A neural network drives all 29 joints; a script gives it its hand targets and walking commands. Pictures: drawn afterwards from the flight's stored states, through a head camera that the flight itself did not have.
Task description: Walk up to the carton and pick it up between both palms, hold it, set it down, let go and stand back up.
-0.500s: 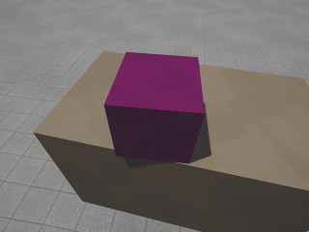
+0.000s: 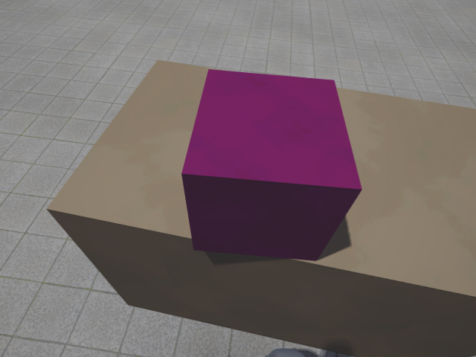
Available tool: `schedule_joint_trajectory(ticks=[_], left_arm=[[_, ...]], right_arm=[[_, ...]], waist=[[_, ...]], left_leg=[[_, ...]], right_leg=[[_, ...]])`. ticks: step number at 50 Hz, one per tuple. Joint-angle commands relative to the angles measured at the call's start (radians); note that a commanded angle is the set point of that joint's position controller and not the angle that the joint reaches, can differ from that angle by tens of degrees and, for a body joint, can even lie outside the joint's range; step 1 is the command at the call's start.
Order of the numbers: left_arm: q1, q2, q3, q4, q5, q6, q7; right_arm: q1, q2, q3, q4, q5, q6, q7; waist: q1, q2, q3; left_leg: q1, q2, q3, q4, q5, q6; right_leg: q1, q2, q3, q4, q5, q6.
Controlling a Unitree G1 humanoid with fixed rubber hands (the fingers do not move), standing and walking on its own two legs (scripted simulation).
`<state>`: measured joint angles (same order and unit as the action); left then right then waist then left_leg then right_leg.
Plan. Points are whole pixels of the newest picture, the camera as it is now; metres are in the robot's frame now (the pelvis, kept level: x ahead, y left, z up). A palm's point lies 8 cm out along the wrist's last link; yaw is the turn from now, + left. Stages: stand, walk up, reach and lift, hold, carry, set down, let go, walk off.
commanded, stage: walk up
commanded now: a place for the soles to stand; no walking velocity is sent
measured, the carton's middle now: (263, 166) +0.46 -0.05 +0.05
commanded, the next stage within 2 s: none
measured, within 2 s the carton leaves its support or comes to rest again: neither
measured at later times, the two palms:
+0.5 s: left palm out of the picture +0.15 +0.17 -0.12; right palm out of the picture +0.09 -0.26 -0.11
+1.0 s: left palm out of the picture +0.11 +0.13 -0.11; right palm out of the picture +0.07 -0.30 -0.11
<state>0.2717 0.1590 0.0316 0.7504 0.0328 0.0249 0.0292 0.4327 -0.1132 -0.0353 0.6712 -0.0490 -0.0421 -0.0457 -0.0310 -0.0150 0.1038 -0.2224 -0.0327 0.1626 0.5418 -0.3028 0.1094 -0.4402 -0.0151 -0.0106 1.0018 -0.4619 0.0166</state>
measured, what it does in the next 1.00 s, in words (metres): steps on the spot: right foot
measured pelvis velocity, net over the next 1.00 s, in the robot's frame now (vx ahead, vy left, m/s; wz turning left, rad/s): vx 0.01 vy -0.08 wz -0.09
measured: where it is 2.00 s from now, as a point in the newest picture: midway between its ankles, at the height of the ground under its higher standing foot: outside the picture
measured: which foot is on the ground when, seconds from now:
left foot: down 0.00-1.00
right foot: up 0.00-0.18, down 0.20-1.00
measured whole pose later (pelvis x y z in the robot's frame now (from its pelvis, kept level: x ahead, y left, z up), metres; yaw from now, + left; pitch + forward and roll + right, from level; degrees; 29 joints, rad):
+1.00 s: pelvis +0.01 -0.08 +0.00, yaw -5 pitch +0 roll +1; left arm 0.28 0.15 0.04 0.72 0.01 0.00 0.00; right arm 0.27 -0.14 -0.01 0.76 -0.01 -0.01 -0.02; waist 0.00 -0.03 0.04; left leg -0.20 0.07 0.17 0.51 -0.30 -0.01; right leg -0.28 0.10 -0.07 0.47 -0.19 -0.13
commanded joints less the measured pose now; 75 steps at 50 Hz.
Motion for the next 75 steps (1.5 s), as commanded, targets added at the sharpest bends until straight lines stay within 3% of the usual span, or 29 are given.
schedule_joint_trajectory(ticks=[1,2,5,8,9,10,11,12,13,14,15,17,19,22,35,39,42,44,48,51,53,54,56,59,63,66,69,71,75], left_arm=[[-0.014,-0.007,-0.014,-0.076,0.007,0.012,0.012],[-0.043,-0.008,-0.017,-0.085,0.009,0.013,0.011],[-0.096,0.009,-0.012,-0.104,0.012,0.011,0.012],[-0.050,0.026,0.003,-0.102,0.011,0.004,0.010],[-0.031,0.036,0.006,-0.097,0.012,-0.003,0.008],[-0.027,0.077,0.021,-0.102,0.012,-0.010,0.008],[-0.040,0.110,0.035,-0.105,0.006,-0.014,0.006],[-0.073,0.101,0.030,-0.096,-0.017,-0.016,0.001],[-0.114,0.083,0.023,-0.098,-0.026,-0.015,-0.003],[-0.143,0.064,0.013,-0.109,-0.025,-0.012,-0.007],[-0.164,0.059,0.008,-0.114,-0.022,-0.009,-0.011],[-0.157,0.047,0.001,-0.117,-0.022,-0.011,-0.019],[-0.142,0.042,-0.001,-0.113,-0.019,-0.010,-0.027],[-0.124,0.042,0.001,-0.108,-0.014,-0.015,-0.028],[-0.030,0.078,0.018,-0.109,-0.023,-0.039,-0.031],[0.003,0.085,0.023,-0.110,-0.023,-0.039,-0.028],[0.018,0.093,0.030,-0.110,-0.022,-0.042,-0.024],[0.033,0.090,0.032,-0.107,-0.021,-0.042,-0.023],[0.042,0.090,0.035,-0.113,-0.017,-0.041,-0.019],[0.052,0.103,0.041,-0.111,-0.012,-0.038,-0.016],[0.058,0.091,0.038,-0.107,-0.014,-0.039,-0.018],[0.058,0.095,0.041,-0.107,-0.014,-0.041,-0.019],[0.040,0.099,0.043,-0.114,-0.009,-0.044,-0.018],[0.062,0.094,0.045,-0.109,-0.009,-0.043,-0.019],[0.057,0.097,0.048,-0.105,-0.010,-0.040,-0.015],[0.074,0.086,0.043,-0.110,-0.011,-0.043,-0.017],[0.066,0.099,0.048,-0.101,-0.007,-0.044,-0.017],[0.077,0.093,0.046,-0.103,-0.005,-0.042,-0.016],[0.083,0.097,0.045,-0.101,-0.012,-0.040,-0.013]], right_arm=[[-0.014,-0.127,-0.034,-0.101,0.013,-0.016,-0.026],[-0.014,-0.130,-0.035,-0.100,0.013,-0.013,-0.026],[-0.033,-0.160,-0.039,-0.107,0.020,-0.003,-0.026],[-0.093,-0.179,-0.036,-0.117,0.032,0.011,-0.014],[-0.091,-0.165,-0.025,-0.117,0.039,0.013,-0.006],[-0.074,-0.129,-0.012,-0.112,0.046,0.012,0.000],[-0.059,-0.105,-0.004,-0.102,0.045,0.014,0.001],[-0.065,-0.095,0.000,-0.098,0.039,0.026,-0.003],[-0.067,-0.094,0.001,-0.091,0.032,0.032,-0.004],[-0.077,-0.098,0.002,-0.089,0.027,0.031,0.000],[-0.067,-0.085,0.005,-0.079,0.031,0.026,0.009],[-0.092,-0.118,-0.005,-0.066,0.030,0.011,0.019],[-0.128,-0.146,-0.010,-0.067,0.030,0.002,0.019],[-0.184,-0.135,-0.002,-0.079,0.040,0.001,0.022],[-0.172,-0.109,0.007,-0.037,0.035,0.012,0.030],[-0.179,-0.118,0.007,-0.028,0.034,0.016,0.028],[-0.171,-0.113,0.007,-0.011,0.037,0.016,0.027],[-0.177,-0.117,0.005,-0.006,0.036,0.015,0.027],[-0.161,-0.115,0.004,0.013,0.035,0.015,0.026],[-0.145,-0.117,0.001,0.024,0.038,0.018,0.027],[-0.140,-0.121,0.001,0.028,0.039,0.016,0.026],[-0.137,-0.118,0.001,0.032,0.039,0.015,0.025],[-0.132,-0.117,0.000,0.040,0.041,0.013,0.024],[-0.139,-0.117,0.002,0.047,0.038,0.012,0.021],[-0.130,-0.111,0.003,0.049,0.038,0.016,0.021],[-0.144,-0.124,0.000,0.051,0.038,0.015,0.022],[-0.127,-0.111,0.002,0.057,0.040,0.014,0.022],[-0.141,-0.120,0.000,0.055,0.041,0.017,0.020],[-0.126,-0.114,0.002,0.064,0.042,0.022,0.022]], waist=[[0.021,0.093,-0.066],[0.011,0.075,-0.078],[-0.005,0.105,-0.102],[0.039,0.100,-0.127],[0.049,0.057,-0.142],[0.046,-0.005,-0.164],[0.040,-0.087,-0.197],[0.029,-0.134,-0.177],[0.011,-0.133,-0.150],[0.003,-0.065,-0.142],[-0.014,-0.044,-0.151],[0.005,0.000,-0.152],[0.019,0.039,-0.145],[0.026,0.090,-0.105],[0.012,-0.038,-0.139],[0.024,-0.027,-0.107],[0.026,-0.058,-0.126],[0.029,-0.020,-0.134],[0.033,-0.033,-0.109],[0.033,-0.023,-0.091],[0.031,0.003,-0.101],[0.032,-0.027,-0.116],[0.024,-0.009,-0.116],[0.035,0.013,-0.104],[0.026,-0.009,-0.099],[0.041,0.007,-0.109],[0.028,0.007,-0.109],[0.039,-0.008,-0.101],[0.037,-0.028,-0.088]], left_leg=[[0.058,0.335,-0.239,-0.144,0.742,-0.006],[0.079,0.328,-0.235,-0.134,0.713,-0.003],[0.062,0.346,-0.240,-0.111,0.686,0.001],[-0.027,0.333,-0.221,-0.079,0.548,-0.047],[-0.087,0.296,-0.186,-0.043,0.440,-0.076],[-0.146,0.245,-0.150,0.015,0.319,-0.115],[-0.151,0.154,-0.106,0.143,0.129,-0.161],[-0.075,0.086,-0.117,0.163,-0.084,-0.163],[0.013,0.091,-0.140,0.121,-0.144,-0.143],[0.040,0.099,-0.150,0.031,-0.111,-0.116],[0.056,0.123,-0.164,-0.056,-0.037,-0.098],[0.028,0.200,-0.204,-0.132,0.063,-0.058],[-0.013,0.259,-0.238,-0.178,0.056,-0.021],[-0.056,0.257,-0.199,-0.192,0.058,-0.021],[0.052,0.164,-0.118,-0.106,-0.028,-0.072],[0.071,0.149,-0.120,-0.091,-0.026,-0.079],[0.063,0.131,-0.111,-0.077,-0.033,-0.089],[0.070,0.131,-0.117,-0.082,-0.022,-0.086],[0.055,0.140,-0.116,-0.085,-0.027,-0.081],[0.053,0.138,-0.115,-0.090,-0.035,-0.086],[0.066,0.147,-0.114,-0.099,-0.027,-0.084],[0.071,0.144,-0.115,-0.102,-0.020,-0.084],[0.045,0.156,-0.119,-0.111,-0.003,-0.080],[0.043,0.162,-0.106,-0.111,-0.001,-0.083],[0.047,0.161,-0.106,-0.113,-0.014,-0.083],[0.038,0.175,-0.106,-0.113,-0.010,-0.076],[0.042,0.177,-0.111,-0.122,0.010,-0.077],[0.024,0.178,-0.102,-0.114,-0.011,-0.079],[0.024,0.153,-0.091,-0.099,-0.033,-0.084]], right_leg=[[-0.025,-0.021,0.020,-0.098,0.110,-0.005],[-0.021,-0.016,0.015,-0.142,0.117,-0.010],[0.035,0.002,-0.017,-0.244,0.147,-0.034],[0.213,-0.003,-0.011,-0.464,0.316,-0.076],[0.308,-0.036,0.028,-0.506,0.425,-0.104],[0.371,-0.111,0.131,-0.493,0.572,-0.151],[0.360,-0.206,0.260,-0.508,0.628,-0.235],[0.206,-0.258,0.353,-0.561,0.577,-0.294],[0.099,-0.234,0.334,-0.592,0.502,-0.279],[0.081,-0.175,0.268,-0.594,0.449,-0.230],[0.099,-0.128,0.208,-0.573,0.415,-0.179],[0.149,-0.043,0.110,-0.495,0.402,-0.106],[0.185,-0.020,0.081,-0.467,0.313,-0.085],[0.204,-0.028,0.071,-0.484,0.318,-0.091],[0.149,-0.077,0.207,-0.624,0.322,-0.093],[0.112,-0.086,0.251,-0.672,0.281,-0.071],[0.140,-0.096,0.270,-0.695,0.297,-0.053],[0.152,-0.094,0.269,-0.697,0.304,-0.055],[0.149,-0.093,0.263,-0.706,0.321,-0.036],[0.129,-0.083,0.268,-0.724,0.256,-0.016],[0.138,-0.076,0.262,-0.727,0.280,-0.007],[0.145,-0.076,0.257,-0.723,0.291,-0.002],[0.184,-0.078,0.242,-0.692,0.380,-0.009],[0.169,-0.071,0.232,-0.692,0.349,-0.004],[0.159,-0.072,0.246,-0.699,0.336,-0.007],[0.178,-0.067,0.231,-0.680,0.378,-0.003],[0.175,-0.060,0.228,-0.667,0.382,-0.017],[0.189,-0.062,0.237,-0.673,0.392,-0.001],[0.167,-0.067,0.268,-0.719,0.285,0.004]])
